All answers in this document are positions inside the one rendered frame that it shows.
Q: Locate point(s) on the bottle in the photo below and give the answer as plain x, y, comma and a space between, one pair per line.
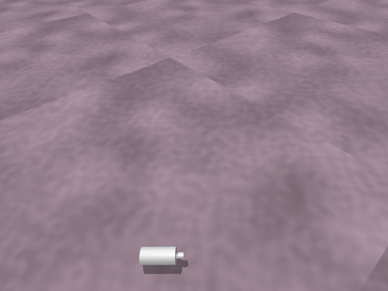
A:
159, 255

